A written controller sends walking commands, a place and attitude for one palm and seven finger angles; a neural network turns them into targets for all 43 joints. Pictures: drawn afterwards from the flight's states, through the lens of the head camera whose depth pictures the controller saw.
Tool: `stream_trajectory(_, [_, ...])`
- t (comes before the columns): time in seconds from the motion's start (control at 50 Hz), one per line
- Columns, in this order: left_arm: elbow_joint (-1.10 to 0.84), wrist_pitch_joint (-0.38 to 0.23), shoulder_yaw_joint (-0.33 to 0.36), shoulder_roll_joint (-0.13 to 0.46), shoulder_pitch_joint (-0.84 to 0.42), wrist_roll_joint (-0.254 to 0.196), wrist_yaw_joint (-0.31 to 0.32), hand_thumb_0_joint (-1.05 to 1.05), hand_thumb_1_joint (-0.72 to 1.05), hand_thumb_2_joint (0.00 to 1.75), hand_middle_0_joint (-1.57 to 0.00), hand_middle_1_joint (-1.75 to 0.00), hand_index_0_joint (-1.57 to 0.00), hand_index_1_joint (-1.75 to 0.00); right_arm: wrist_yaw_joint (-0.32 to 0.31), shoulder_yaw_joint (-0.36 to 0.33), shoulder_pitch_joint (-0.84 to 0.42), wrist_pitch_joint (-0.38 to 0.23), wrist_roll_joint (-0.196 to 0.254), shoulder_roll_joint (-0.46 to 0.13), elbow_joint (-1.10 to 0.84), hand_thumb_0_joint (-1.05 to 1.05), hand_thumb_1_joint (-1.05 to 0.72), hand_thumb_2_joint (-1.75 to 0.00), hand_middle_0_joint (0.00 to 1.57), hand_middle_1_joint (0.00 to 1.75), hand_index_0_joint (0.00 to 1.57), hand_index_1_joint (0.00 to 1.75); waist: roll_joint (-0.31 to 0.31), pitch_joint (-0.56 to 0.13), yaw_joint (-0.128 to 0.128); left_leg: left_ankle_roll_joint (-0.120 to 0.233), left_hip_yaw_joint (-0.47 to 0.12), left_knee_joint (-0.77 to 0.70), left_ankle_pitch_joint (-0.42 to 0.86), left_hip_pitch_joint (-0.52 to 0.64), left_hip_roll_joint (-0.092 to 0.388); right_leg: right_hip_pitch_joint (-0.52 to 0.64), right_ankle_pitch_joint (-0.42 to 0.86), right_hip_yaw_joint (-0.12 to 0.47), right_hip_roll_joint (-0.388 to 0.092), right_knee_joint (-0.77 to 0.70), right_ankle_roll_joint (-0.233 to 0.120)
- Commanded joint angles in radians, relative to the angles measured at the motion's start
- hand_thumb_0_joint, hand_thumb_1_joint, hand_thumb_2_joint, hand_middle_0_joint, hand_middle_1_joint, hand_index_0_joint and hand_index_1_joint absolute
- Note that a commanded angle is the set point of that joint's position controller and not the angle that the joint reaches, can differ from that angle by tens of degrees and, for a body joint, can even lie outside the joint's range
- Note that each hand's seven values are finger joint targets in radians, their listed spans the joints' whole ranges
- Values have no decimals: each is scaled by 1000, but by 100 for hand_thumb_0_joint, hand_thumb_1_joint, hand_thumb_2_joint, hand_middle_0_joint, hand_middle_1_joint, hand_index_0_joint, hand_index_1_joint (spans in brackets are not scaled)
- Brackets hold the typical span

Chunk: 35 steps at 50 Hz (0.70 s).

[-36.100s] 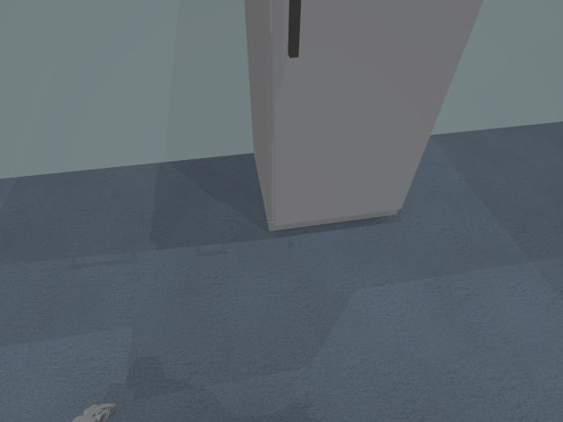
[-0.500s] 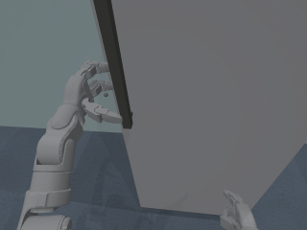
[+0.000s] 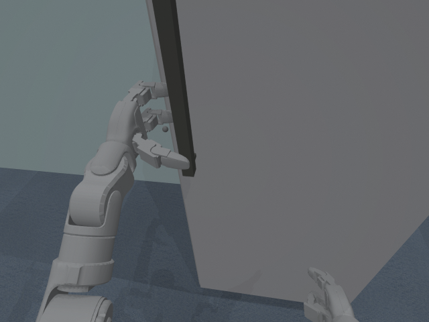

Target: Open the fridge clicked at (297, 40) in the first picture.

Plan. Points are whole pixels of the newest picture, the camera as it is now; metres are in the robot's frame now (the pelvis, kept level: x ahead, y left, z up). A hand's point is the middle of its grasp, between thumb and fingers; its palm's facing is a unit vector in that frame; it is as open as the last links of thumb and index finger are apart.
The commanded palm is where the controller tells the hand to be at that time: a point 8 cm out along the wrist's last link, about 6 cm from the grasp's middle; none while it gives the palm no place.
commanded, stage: move the hooked fingers beside the handle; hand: left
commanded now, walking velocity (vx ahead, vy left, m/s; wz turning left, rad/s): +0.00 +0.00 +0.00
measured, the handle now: (182, 96) +0.42 +0.10 +0.25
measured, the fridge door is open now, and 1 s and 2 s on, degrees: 0 0 0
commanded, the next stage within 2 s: none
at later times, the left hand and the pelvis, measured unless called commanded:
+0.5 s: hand (156, 127) +0.36 +0.13 +0.23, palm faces -0.02 -1.00 -0.05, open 14.0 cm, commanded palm +0.34 +0.18 +0.23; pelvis +0.00 +0.00 +0.00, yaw -1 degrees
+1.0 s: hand (148, 128) +0.36 +0.15 +0.22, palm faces -0.02 -1.00 -0.06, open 14.0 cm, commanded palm +0.34 +0.20 +0.23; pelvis +0.01 +0.00 +0.00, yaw -1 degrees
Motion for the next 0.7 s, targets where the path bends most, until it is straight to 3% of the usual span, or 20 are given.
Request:
stream_trajectory(0.0, [-194, -67, 13, 108, -438, -18, -18, 0, -50, 30, -30, -120, -30, -120, -6, -39, -189, -49, 3, -94, -168, 0, -90, -90, 20, 30, 20, 30, -68, -220, -28, -10, -27, -42, 310, 43, 47, 53, 253, 35, -18, -51, -1])
stream_trajectory(0.04, [-177, -63, 50, 139, -431, -22, -19, 0, -50, 30, -30, -120, -30, -120, -6, -40, -184, -49, 3, -95, -167, 0, -90, -90, 20, 30, 20, 30, -88, -226, -22, -11, -25, -44, 310, 37, 45, 69, 260, 36, -16, -53, -1])
stream_trajectory(0.06, [-194, -63, 30, 124, -439, -21, -25, 0, -50, 30, -30, -120, -30, -120, -5, -39, -189, -49, 5, -92, -170, 0, -90, -90, 20, 30, 20, 30, -56, -231, -25, -12, -21, -43, 314, 44, 45, 66, 265, 37, -17, -51, -2])
stream_trajectory(0.08, [-182, -68, 69, 158, -402, -25, -20, 0, -50, 30, -30, -120, -30, -120, -5, -42, -186, -49, 3, -97, -169, 0, -90, -90, 20, 30, 20, 30, -62, -224, -14, -16, -26, -43, 322, 39, 48, 69, 266, 34, -16, -50, -4])
stream_trajectory(0.14, [-189, -66, 76, 159, -399, -32, -26, 0, -50, 30, -30, -120, -30, -120, -4, -39, -189, -48, 6, -94, -173, 0, -90, -90, 20, 30, 20, 30, -69, -230, -15, -14, -17, -46, 332, 33, 45, 85, 288, 37, -16, -54, -1])
stream_trajectory(0.18, [-182, -71, 121, 205, -356, -35, -22, 0, -50, 30, -30, -120, -30, -120, -4, -41, -192, -48, 5, -100, -174, 0, -90, -90, 20, 30, 20, 30, -71, -218, -2, -14, -19, -50, 324, 21, 49, 90, 275, 37, -16, -57, -2])
stream_trajectory(0.24, [-209, -77, 79, 169, -428, -33, -23, 0, -50, 30, -30, -120, -30, -120, -5, -41, -187, -52, 8, -97, -177, 0, -90, -90, 20, 30, 20, 30, -75, -221, -21, -11, -17, -52, 323, 30, 49, 80, 273, 39, -14, -59, 1])
stream_trajectory(0.28, [-210, -86, 141, 229, -373, -35, -19, 0, -50, 30, -30, -120, -30, -120, -6, -45, -188, -57, 7, -101, -178, 0, -90, -90, 20, 30, 20, 30, -59, -233, -1, -12, -15, -48, 336, 35, 51, 92, 284, 42, -15, -59, 0])
stream_trajectory(0.34, [-220, -91, 111, 206, -409, -37, -30, 0, -50, 30, -30, -120, -30, -120, -9, -42, -181, -58, 9, -98, -180, 0, -90, -90, 20, 30, 20, 30, -69, -242, -17, -10, -10, -51, 334, 34, 47, 102, 294, 43, -16, -60, 2])
stream_trajectory(0.38, [-193, -92, 133, 233, -386, -34, -32, 0, -50, 30, -30, -120, -30, -120, -9, -46, -178, -58, 10, -104, -171, 0, -90, -90, 20, 30, 20, 30, -52, -221, -13, -11, -11, -52, 329, 35, 51, 89, 281, 44, -15, -67, 1])
stream_trajectory(0.46, [-191, -80, 88, 190, -414, -37, -49, 0, -50, 30, -30, -120, -30, -120, -12, -44, -178, -65, 14, -103, -174, 0, -90, -90, 20, 30, 20, 30, -33, -216, -26, -10, -13, -51, 319, 43, 48, 70, 272, 42, -13, -68, 1])
stream_trajectory(0.48, [-167, -80, 111, 217, -394, -39, -49, 0, -50, 30, -30, -120, -30, -120, -14, -47, -176, -64, 14, -109, -170, 0, -90, -90, 20, 30, 20, 30, -38, -205, -21, -11, -16, -51, 316, 42, 50, 66, 263, 41, -13, -71, 0])
stream_trajectory(0.5, [-181, -83, 93, 204, -422, -38, -54, 0, -50, 30, -30, -120, -30, -120, -14, -45, -174, -65, 15, -108, -168, 0, -90, -90, 20, 30, 20, 30, -28, -221, -29, -9, -12, -53, 319, 46, 48, 70, 269, 44, -14, -73, 2])
stream_trajectory(0.54, [-158, -77, 113, 211, -402, -47, -57, 0, -50, 30, -30, -120, -30, -120, -16, -47, -171, -70, 13, -109, -171, 0, -90, -90, 20, 30, 20, 30, -81, -227, -23, -7, -17, -52, 312, 35, 47, 79, 272, 41, -13, -69, 5])
stream_trajectory(0.58, [-148, -82, 160, 267, -380, -47, -57, 0, -50, 30, -30, -120, -30, -120, -17, -49, -169, -65, 10, -116, -166, 0, -90, -90, 20, 30, 20, 30, -87, -226, -11, -5, -14, -52, 325, 29, 47, 95, 288, 42, -15, -68, 4])
stream_trajectory(0.64, [-203, -93, 147, 248, -404, -45, -57, 0, -50, 30, -30, -120, -30, -120, -13, -47, -172, -71, 10, -106, -180, 0, -90, -90, 20, 30, 20, 30, -55, -273, -10, -6, -7, -47, 366, 48, 43, 119, 340, 47, -18, -56, 3])
stream_trajectory(0.66, [-202, -95, 153, 247, -392, -46, -57, 0, -50, 30, -30, -120, -30, -120, -11, -46, -169, -72, 9, -104, -181, 0, -90, -90, 20, 30, 20, 30, -70, -268, -8, -10, -11, -45, 382, 46, 44, 122, 358, 42, -17, -51, 2])
stream_trajectory(0.68, [-203, -102, 186, 285, -345, -44, -56, 0, -50, 30, -30, -120, -30, -120, -10, -49, -171, -69, 9, -109, -179, 0, -90, -90, 20, 30, 20, 30, -48, -271, 3, -11, -8, -44, 396, 51, 48, 128, 366, 44, -18, -52, 0])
